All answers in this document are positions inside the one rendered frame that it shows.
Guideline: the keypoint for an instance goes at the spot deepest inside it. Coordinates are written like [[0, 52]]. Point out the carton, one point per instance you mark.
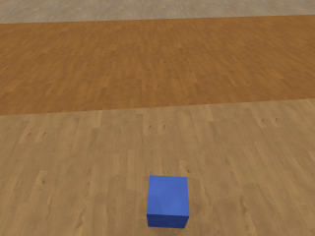
[[168, 202]]

